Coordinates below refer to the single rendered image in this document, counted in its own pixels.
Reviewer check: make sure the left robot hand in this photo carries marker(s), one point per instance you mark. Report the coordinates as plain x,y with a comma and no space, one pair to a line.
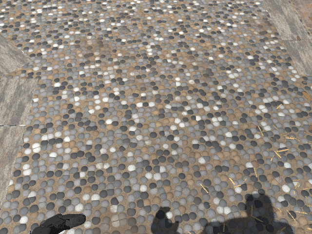
58,223

